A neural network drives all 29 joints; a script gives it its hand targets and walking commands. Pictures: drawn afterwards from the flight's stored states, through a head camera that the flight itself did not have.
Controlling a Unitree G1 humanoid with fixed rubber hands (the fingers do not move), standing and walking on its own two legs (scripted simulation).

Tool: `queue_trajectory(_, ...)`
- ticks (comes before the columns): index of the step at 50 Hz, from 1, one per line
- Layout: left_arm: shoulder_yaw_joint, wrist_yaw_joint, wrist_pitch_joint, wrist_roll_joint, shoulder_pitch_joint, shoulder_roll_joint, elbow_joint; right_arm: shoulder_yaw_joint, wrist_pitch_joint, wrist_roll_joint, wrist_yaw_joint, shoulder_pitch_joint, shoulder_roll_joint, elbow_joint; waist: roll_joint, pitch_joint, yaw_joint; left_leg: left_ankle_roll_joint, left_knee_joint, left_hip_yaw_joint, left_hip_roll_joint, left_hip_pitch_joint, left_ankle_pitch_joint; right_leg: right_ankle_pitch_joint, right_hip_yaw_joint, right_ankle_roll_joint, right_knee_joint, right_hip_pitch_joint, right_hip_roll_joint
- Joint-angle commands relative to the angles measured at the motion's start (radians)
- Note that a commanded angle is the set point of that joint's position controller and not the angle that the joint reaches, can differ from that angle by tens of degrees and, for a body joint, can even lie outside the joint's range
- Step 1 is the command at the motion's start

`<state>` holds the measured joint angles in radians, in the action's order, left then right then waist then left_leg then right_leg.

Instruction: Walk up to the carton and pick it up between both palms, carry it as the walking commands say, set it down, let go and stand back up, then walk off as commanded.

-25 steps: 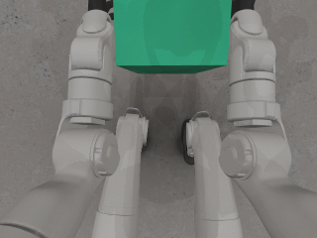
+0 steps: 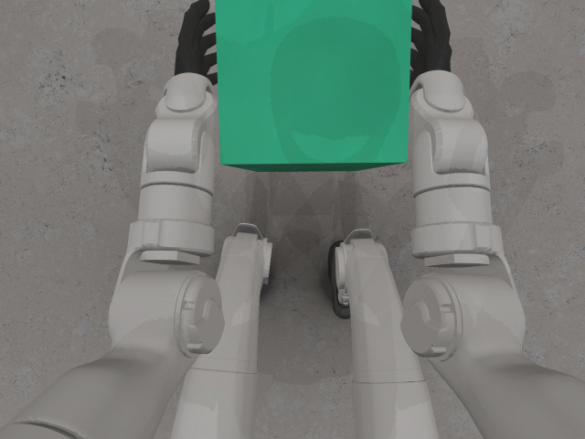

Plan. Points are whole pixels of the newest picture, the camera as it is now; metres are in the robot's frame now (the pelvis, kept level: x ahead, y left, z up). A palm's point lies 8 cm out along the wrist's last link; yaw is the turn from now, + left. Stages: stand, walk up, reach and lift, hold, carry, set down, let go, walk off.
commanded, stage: reach and lift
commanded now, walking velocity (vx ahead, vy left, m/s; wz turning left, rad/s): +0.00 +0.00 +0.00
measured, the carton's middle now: (309, 94) +0.49 +0.02 -0.12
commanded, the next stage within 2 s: none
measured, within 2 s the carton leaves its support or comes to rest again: neither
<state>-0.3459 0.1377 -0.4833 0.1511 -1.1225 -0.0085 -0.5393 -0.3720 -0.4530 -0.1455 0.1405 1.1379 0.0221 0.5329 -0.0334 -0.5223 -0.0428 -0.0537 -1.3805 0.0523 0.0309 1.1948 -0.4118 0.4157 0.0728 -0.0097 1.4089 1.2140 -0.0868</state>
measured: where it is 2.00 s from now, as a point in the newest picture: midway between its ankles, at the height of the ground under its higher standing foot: (296, 290)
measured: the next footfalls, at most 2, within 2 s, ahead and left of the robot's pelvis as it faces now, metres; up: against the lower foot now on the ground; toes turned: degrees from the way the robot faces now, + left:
none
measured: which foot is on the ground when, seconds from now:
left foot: down 0.00-1.00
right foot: down 0.00-1.00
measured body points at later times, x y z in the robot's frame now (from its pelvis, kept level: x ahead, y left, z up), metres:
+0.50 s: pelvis +0.00 +0.01 +0.06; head +0.25 +0.02 +0.42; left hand +0.47 +0.16 -0.01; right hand +0.49 -0.10 +0.00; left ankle +0.14 +0.14 -0.58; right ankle +0.14 -0.11 -0.58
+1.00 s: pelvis +0.09 +0.01 +0.13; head +0.16 +0.01 +0.57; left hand +0.44 +0.16 +0.10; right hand +0.47 -0.10 +0.11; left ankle +0.14 +0.14 -0.58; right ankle +0.14 -0.11 -0.58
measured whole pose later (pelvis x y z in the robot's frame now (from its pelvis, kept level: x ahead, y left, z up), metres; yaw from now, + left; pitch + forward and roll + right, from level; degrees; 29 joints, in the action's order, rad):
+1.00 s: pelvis +0.09 +0.01 +0.13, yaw +1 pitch +10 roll +0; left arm -0.41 0.06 -0.45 0.32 -0.55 0.18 -0.62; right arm -0.44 -0.41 -0.32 0.05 0.61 0.19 0.68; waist 0.00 0.02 -0.01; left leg -0.03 -0.76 0.09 0.03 0.65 -0.29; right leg 0.30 0.06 0.00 0.77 0.64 -0.05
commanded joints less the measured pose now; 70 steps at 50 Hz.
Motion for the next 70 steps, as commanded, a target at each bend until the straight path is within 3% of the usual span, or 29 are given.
queue_trajectory(1, 0.631, -0.323, 0.086, -0.213, -0.819, 1.088, 0.138, 0.643, 0.023, 0.170, -0.291, 0.635, 1.165, 0.065, 0.012, 2.152, -0.019, 0.039, 0.159, -0.073, 0.129, -0.463, 0.156, -0.161, -0.025, -0.021, -0.215, -0.592, -0.078)
queue_trajectory(3, 0.639, -0.326, 0.086, -0.216, -0.722, 1.143, 0.127, 0.711, 0.051, 0.202, -0.288, 0.707, 1.142, -0.098, 0.012, 2.276, -0.046, 0.040, 0.173, -0.064, 0.134, -0.550, 0.268, -0.252, -0.025, -0.016, -0.224, -0.673, -0.079)
queue_trajectory(4, 0.605, -0.325, 0.087, -0.180, -0.704, 1.103, 0.058, 0.646, 0.036, 0.167, -0.289, 0.618, 1.199, 0.058, -0.021, 2.122, -0.035, 0.048, 0.190, -0.053, 0.130, -0.479, 0.204, -0.197, -0.032, -0.029, -0.234, -0.608, -0.075)
queue_trajectory(5, 0.664, -0.327, 0.100, -0.223, -0.797, 1.144, 0.175, 0.636, 0.042, 0.168, -0.292, 0.617, 1.189, 0.029, 0.025, 2.200, 0.015, 0.039, 0.203, -0.055, 0.130, -0.555, 0.212, -0.208, -0.041, -0.017, -0.238, -0.635, -0.084)
queue_trajectory(7, 0.689, -0.328, 0.113, -0.254, -0.891, 1.073, 0.275, 0.688, 0.033, 0.191, -0.288, 0.635, 1.221, -0.013, 0.008, 2.271, -0.017, 0.048, 0.213, -0.063, 0.130, -0.600, 0.259, -0.259, -0.015, -0.022, -0.262, -0.734, -0.079)
queue_trajectory(8, 0.695, -0.328, 0.100, -0.247, -0.787, 1.118, 0.193, 0.689, 0.042, 0.163, -0.288, 0.605, 1.180, -0.041, -0.014, 2.249, 0.040, 0.044, 0.217, -0.032, 0.127, -0.609, 0.286, -0.290, -0.039, -0.015, -0.255, -0.689, -0.080)
queue_trajectory(10, 0.673, -0.328, 0.079, -0.205, -0.714, 1.140, 0.107, 0.683, 0.047, 0.172, -0.291, 0.616, 1.155, -0.042, 0.064, 2.167, -0.008, 0.036, 0.258, -0.041, 0.131, -0.623, 0.253, -0.243, -0.037, -0.007, -0.275, -0.663, -0.077)
queue_trajectory(11, 0.691, -0.326, 0.083, -0.233, -0.793, 1.179, 0.164, 0.653, 0.056, 0.157, -0.293, 0.673, 1.111, -0.072, 0.100, 2.192, 0.031, 0.012, 0.252, -0.037, 0.133, -0.648, 0.196, -0.180, -0.040, 0.001, -0.288, -0.621, -0.079)
queue_trajectory(12, 0.661, -0.314, 0.088, -0.180, -0.741, 1.106, 0.145, 0.664, 0.047, 0.184, -0.303, 0.636, 1.163, 0.003, 0.091, 2.075, -0.050, 0.032, 0.280, -0.042, 0.123, -0.630, 0.194, -0.154, -0.034, -0.009, -0.290, -0.582, -0.079)
queue_trajectory(17, 0.701, -0.310, 0.094, -0.264, -0.857, 1.111, 0.255, 0.754, 0.035, 0.211, -0.301, 0.715, 1.174, -0.104, -0.017, 2.260, -0.004, 0.044, 0.308, -0.030, 0.127, -0.670, 0.186, -0.174, -0.028, -0.013, -0.353, -0.815, -0.070)
queue_trajectory(21, 0.694, -0.302, 0.090, -0.217, -0.750, 1.183, 0.194, 0.643, 0.042, 0.148, -0.318, 0.576, 1.157, -0.001, 0.038, 2.090, 0.064, 0.029, 0.363, -0.001, 0.106, -0.768, 0.169, -0.139, -0.042, 0.014, -0.404, -0.659, -0.063)
queue_trajectory(22, 0.682, -0.308, 0.070, -0.200, -0.696, 1.210, 0.128, 0.634, 0.040, 0.147, -0.325, 0.559, 1.139, -0.008, 0.090, 2.083, 0.040, 0.029, 0.395, -0.015, 0.105, -0.827, 0.173, -0.123, -0.051, 0.014, -0.417, -0.657, -0.060)
queue_trajectory(23, 0.727, -0.312, 0.082, -0.225, -0.739, 1.195, 0.181, 0.640, 0.046, 0.138, -0.328, 0.559, 1.142, -0.019, 0.048, 2.085, 0.089, 0.028, 0.388, 0.005, 0.102, -0.828, 0.191, -0.161, -0.058, 0.010, -0.419, -0.670, -0.071)
queue_trajectory(26, 0.666, -0.314, 0.090, -0.167, -0.645, 1.225, 0.133, 0.638, 0.048, 0.128, -0.343, 0.490, 1.193, 0.022, 0.058, 1.996, 0.015, 0.035, 0.424, -0.019, 0.105, -0.788, 0.200, -0.165, -0.041, 0.017, -0.449, -0.714, -0.064)
queue_trajectory(27, 0.672, -0.313, 0.089, -0.159, -0.568, 1.248, 0.121, 0.630, 0.047, 0.112, -0.347, 0.446, 1.191, 0.033, 0.022, 2.006, 0.045, 0.029, 0.426, -0.007, 0.106, -0.798, 0.266, -0.241, -0.059, 0.017, -0.459, -0.740, -0.072)
queue_trajectory(28, 0.675, -0.317, 0.096, -0.164, -0.607, 1.241, 0.162, 0.641, 0.058, 0.120, -0.346, 0.452, 1.176, 0.007, 0.085, 1.984, 0.018, 0.027, 0.446, -0.011, 0.107, -0.800, 0.268, -0.255, -0.038, 0.021, -0.466, -0.759, -0.066)
queue_trajectory(30, 0.597, -0.327, 0.095, -0.119, -0.481, 1.238, 0.036, 0.612, 0.058, 0.085, -0.350, 0.449, 1.182, 0.029, 0.010, 1.771, 0.024, 0.045, 0.466, -0.001, 0.100, -0.738, 0.223, -0.186, -0.045, 0.018, -0.498, -0.682, -0.061)
queue_trajectory(31, 0.654, -0.314, 0.094, -0.151, -0.498, 1.292, 0.152, 0.650, 0.059, 0.125, -0.352, 0.429, 1.200, -0.009, 0.049, 1.907, 0.004, 0.040, 0.499, 0.001, 0.106, -0.882, 0.295, -0.251, -0.034, 0.020, -0.525, -0.809, -0.059)
queue_trajectory(32, 0.675, -0.317, 0.096, -0.141, -0.515, 1.296, 0.126, 0.595, 0.067, 0.095, -0.355, 0.372, 1.210, 0.057, 0.073, 1.803, 0.067, 0.029, 0.474, 0.015, 0.105, -0.831, 0.297, -0.270, -0.041, 0.023, -0.518, -0.686, -0.067)
queue_trajectory(38, 0.502, -0.308, 0.109, -0.047, -0.297, 1.301, -0.022, 0.558, 0.072, 0.060, -0.354, 0.276, 1.269, 0.125, 0.007, 1.344, -0.030, 0.055, 0.591, -0.006, 0.091, -0.742, 0.226, -0.183, -0.001, 0.006, -0.643, -0.728, -0.038)
queue_trajectory(41, 0.440, -0.315, 0.112, -0.002, -0.257, 1.260, -0.044, 0.406, 0.066, -0.008, -0.346, 0.110, 1.244, 0.290, 0.052, 1.113, 0.033, 0.053, 0.630, 0.003, 0.081, -0.697, 0.169, -0.136, 0.000, 0.009, -0.681, -0.652, -0.028)
queue_trajectory(45, 0.401, -0.322, 0.084, 0.043, -0.072, 1.251, -0.167, 0.400, 0.066, -0.051, -0.330, 0.054, 1.205, 0.224, 0.018, 1.048, 0.036, 0.056, 0.709, 0.015, 0.082, -0.779, 0.209, -0.189, -0.002, 0.013, -0.755, -0.739, -0.026)
queue_trajectory(48, 0.496, -0.324, 0.100, -0.014, -0.121, 1.255, -0.030, 0.441, 0.051, -0.035, -0.326, -0.066, 1.244, 0.224, 0.041, 1.097, 0.068, 0.057, 0.730, 0.017, 0.081, -0.887, 0.354, -0.341, 0.016, 0.006, -0.788, -0.827, -0.021)
queue_trajectory(49, 0.466, -0.312, 0.097, 0.009, -0.106, 1.196, -0.008, 0.427, 0.051, -0.021, -0.332, -0.059, 1.239, 0.229, 0.038, 1.040, 0.020, 0.061, 0.756, 0.024, 0.076, -0.837, 0.338, -0.324, 0.011, 0.001, -0.785, -0.827, -0.028)
queue_trajectory(53, 0.654, -0.315, 0.106, -0.091, -0.059, 1.289, 0.130, 0.603, 0.071, 0.036, -0.324, -0.094, 1.247, 0.014, 0.045, 1.269, 0.057, 0.041, 0.754, 0.039, 0.095, -0.982, 0.583, -0.570, 0.012, 0.002, -0.788, -1.007, -0.038)
queue_trajectory(58, 0.677, -0.297, 0.062, -0.084, 0.102, 1.271, 0.121, 0.705, 0.039, 0.081, -0.330, -0.158, 1.237, -0.050, 0.040, 1.152, 0.001, 0.036, 0.799, 0.043, 0.096, -1.026, 0.566, -0.558, 0.025, -0.004, -0.831, -1.017, -0.024)
queue_trajectory(65, 0.734, -0.309, 0.028, -0.130, 0.121, 1.228, 0.249, 0.749, 0.003, 0.127, -0.333, -0.183, 1.207, -0.157, 0.054, 1.132, 0.022, 0.032, 0.837, 0.047, 0.089, -1.091, 0.624, -0.620, 0.028, -0.005, -0.876, -1.087, -0.020)
queue_trajectory(67, 0.703, -0.311, -0.018, -0.112, 0.242, 1.252, 0.181, 0.752, -0.041, 0.130, -0.334, -0.287, 1.254, -0.117, -0.015, 1.087, 0.013, 0.041, 0.862, 0.037, 0.096, -1.131, 0.615, -0.675, 0.025, -0.027, -0.906, -1.095, -0.007)
queue_trajectory(70, 0.718, -0.315, -0.041, -0.136, 0.250, 1.265, 0.247, 0.705, -0.067, 0.102, -0.339, -0.346, 1.211, -0.102, 0.054, 1.034, 0.029, 0.024, 0.896, 0.057, 0.075, -1.200, 0.669, -0.593, 0.028, 0.000, -0.953, -1.053, -0.009)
